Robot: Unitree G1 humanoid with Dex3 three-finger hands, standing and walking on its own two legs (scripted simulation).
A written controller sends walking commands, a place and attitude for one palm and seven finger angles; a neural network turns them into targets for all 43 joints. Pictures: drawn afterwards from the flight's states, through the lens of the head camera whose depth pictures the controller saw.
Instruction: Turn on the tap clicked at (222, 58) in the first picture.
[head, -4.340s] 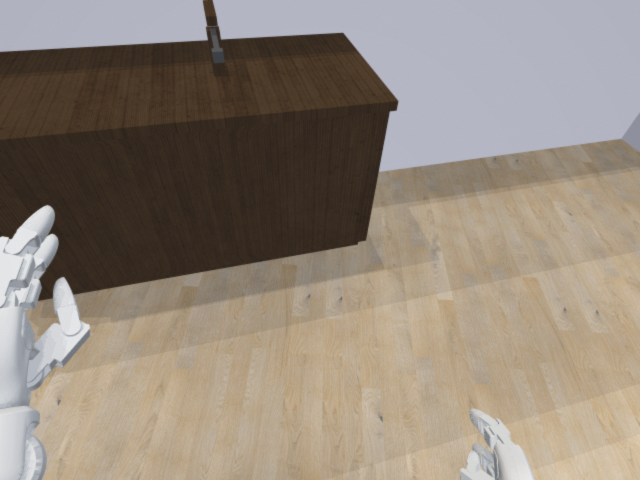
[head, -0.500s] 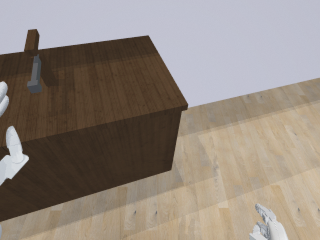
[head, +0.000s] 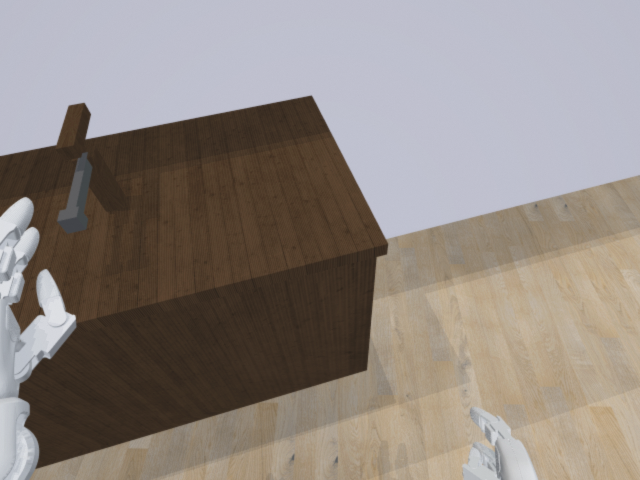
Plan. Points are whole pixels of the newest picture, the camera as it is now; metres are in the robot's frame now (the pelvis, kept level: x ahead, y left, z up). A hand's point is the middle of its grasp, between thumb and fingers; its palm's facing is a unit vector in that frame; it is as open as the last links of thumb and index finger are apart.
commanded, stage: come to a stop and stand still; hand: left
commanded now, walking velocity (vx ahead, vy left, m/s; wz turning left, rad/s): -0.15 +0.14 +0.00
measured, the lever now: (73, 220) +0.45 +0.42 +0.06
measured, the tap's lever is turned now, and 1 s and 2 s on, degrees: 0 0 0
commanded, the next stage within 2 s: look again from close up in 0.86 s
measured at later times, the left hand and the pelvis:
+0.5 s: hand out of the picture +0.19 +0.31 +0.15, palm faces +0.35 -0.89 -0.31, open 7.4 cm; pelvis -0.04 +0.08 +0.00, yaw -1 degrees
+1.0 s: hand out of the picture +0.16 +0.34 +0.15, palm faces +0.37 -0.86 -0.35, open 7.4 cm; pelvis -0.06 +0.09 +0.01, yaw -1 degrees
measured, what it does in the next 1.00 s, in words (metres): steps to the left: left foot, then right foot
